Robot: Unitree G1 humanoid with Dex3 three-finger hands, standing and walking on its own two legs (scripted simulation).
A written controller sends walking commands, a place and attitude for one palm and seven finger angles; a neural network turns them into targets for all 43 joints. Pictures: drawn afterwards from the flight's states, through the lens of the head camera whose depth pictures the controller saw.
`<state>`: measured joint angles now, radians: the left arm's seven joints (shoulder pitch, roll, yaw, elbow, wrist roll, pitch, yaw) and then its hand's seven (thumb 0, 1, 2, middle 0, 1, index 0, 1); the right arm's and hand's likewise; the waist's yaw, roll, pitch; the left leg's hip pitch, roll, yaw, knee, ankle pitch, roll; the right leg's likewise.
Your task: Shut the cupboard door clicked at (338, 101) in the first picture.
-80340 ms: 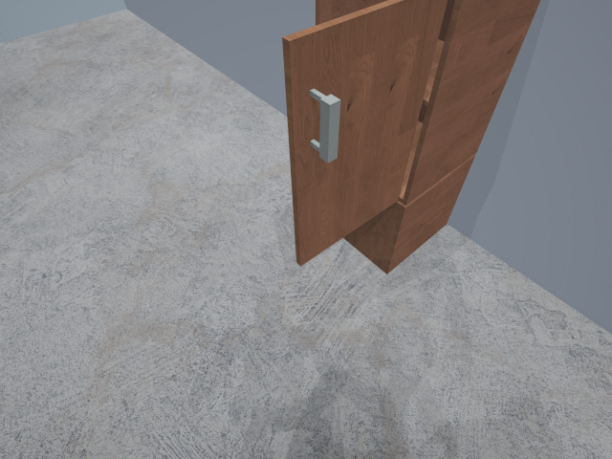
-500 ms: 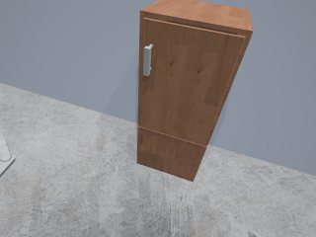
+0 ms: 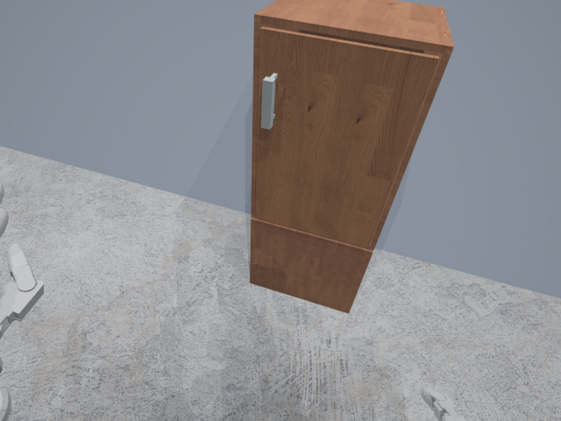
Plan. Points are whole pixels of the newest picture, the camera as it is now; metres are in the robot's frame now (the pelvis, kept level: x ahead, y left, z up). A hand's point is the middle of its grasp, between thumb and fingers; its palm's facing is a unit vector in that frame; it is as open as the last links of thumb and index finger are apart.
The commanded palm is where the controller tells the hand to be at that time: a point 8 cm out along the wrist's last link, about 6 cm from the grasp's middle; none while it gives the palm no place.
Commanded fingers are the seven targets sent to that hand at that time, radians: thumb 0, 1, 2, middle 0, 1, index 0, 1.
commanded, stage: stop stepping back and stand still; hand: left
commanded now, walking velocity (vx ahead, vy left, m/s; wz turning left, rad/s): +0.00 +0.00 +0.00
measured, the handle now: (270, 100) +0.81 +0.08 +0.11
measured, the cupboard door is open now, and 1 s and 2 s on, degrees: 0 0 0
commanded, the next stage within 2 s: let the arm hang, fingers relaxed in 0.54 s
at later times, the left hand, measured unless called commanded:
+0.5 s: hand (41, 261) +0.23 +0.29 +0.17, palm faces +0.38 -0.81 -0.44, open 7.4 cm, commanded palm +0.16 +0.33 +0.19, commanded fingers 0.00 0.90 0.90 -0.20 -0.30 -0.20 -0.30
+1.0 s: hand out of the picture +0.00 +0.18 -0.17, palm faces +0.02 -0.99 -0.14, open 7.0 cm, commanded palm none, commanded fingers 0.00 0.90 0.90 -0.20 -0.30 -0.20 -0.30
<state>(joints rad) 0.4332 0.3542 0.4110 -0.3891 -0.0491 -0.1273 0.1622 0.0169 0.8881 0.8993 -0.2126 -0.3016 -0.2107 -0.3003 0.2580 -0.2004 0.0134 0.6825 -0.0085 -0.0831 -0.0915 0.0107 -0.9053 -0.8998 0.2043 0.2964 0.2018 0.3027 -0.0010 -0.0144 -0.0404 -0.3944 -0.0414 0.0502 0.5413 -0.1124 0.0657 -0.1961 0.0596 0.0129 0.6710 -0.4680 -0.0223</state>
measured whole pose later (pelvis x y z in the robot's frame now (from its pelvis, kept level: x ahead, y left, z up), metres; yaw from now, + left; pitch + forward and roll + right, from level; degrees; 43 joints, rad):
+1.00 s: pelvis +0.00 +0.01 +0.01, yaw +0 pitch -1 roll -1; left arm 0.33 0.18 0.01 1.00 0.01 0.05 0.01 0.01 0.99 0.90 -0.21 -0.30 -0.21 -0.30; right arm 0.26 -0.23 0.02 0.98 -0.02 0.03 -0.02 0.00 -0.91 -0.90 0.20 0.30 0.20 0.30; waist -0.01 -0.05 0.03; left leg -0.32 -0.03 -0.01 0.48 -0.14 0.04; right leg -0.16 0.04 -0.02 0.46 -0.29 -0.03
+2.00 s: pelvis +0.01 +0.00 +0.02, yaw +0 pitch -1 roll +0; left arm 0.34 0.13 0.01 1.16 0.01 0.00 0.03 0.00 0.91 0.90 -0.20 -0.30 -0.20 -0.30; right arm 0.31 -0.13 0.01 1.12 -0.01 0.01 -0.05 0.00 -0.91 -0.90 0.20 0.30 0.20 0.30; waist -0.01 0.00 0.04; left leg -0.25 -0.02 -0.01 0.41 -0.13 0.02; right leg -0.10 0.05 0.00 0.39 -0.27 -0.05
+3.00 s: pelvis +0.04 -0.01 +0.02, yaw -1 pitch -2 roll +0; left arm 0.34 0.12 0.01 1.16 0.00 0.00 0.04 0.00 0.91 0.90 -0.20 -0.30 -0.20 -0.30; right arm 0.29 -0.13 0.02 1.14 -0.01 0.01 -0.05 0.00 -0.91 -0.90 0.20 0.30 0.20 0.30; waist 0.00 -0.01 0.04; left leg -0.20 -0.01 0.00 0.40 -0.18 0.01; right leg -0.02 0.06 0.01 0.35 -0.29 -0.06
